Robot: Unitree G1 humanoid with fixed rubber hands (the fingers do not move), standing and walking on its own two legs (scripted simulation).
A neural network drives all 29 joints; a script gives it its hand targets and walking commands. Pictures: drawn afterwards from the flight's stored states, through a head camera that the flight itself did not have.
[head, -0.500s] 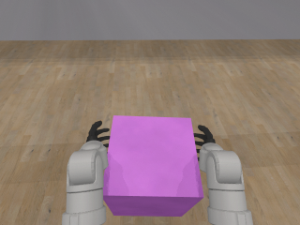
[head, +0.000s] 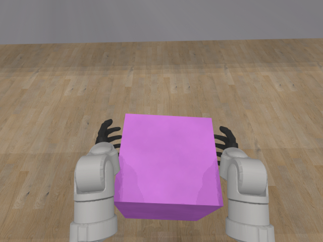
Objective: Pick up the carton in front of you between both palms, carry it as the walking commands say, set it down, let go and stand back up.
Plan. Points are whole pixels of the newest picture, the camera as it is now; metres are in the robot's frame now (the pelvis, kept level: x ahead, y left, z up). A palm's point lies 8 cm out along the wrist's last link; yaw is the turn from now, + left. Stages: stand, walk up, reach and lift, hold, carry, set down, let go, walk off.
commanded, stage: carry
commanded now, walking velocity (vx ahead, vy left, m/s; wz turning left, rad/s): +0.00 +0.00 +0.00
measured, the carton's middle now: (164, 172) +0.31 +0.00 -0.02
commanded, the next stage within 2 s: hold in 1.90 s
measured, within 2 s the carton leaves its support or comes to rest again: neither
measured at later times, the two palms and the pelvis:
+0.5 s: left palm (105, 97) +0.46 +0.16 +0.12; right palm (212, 101) +0.45 -0.13 +0.10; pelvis +0.16 +0.02 +0.01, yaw -1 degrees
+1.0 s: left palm (104, 103) +0.45 +0.16 +0.10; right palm (210, 108) +0.43 -0.12 +0.09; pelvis +0.16 +0.03 +0.01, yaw -1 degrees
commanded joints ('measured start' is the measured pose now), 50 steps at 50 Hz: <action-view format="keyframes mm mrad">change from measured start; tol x16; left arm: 1 -345 -1031 -625 10 -435 34 -456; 50 -349 -1052 -672 88 -415 -17 -474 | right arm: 1 -588 1039 743 -129 479 -14 377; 18 -381 992 701 -16 419 -5 387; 50 -474 1048 703 28 419 -77 418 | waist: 1 8 -179 -491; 16 -1 43 -461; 50 -2 -42 -397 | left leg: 1 -257 33 -74 66 17 20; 8 -41 24 61 -392 198 5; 11 35 30 87 -610 504 16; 14 136 162 6 -470 1002 51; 28 53 78 64 -395 852 1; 32 107 118 18 -382 1096 50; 50 77 120 4 -412 725 45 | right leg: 1 623 -338 337 -144 768 -48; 15 317 -141 131 17 258 104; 27 413 -119 105 72 611 96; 33 300 -113 119 24 272 121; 44 378 -143 132 55 463 112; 50 338 -151 148 29 243 99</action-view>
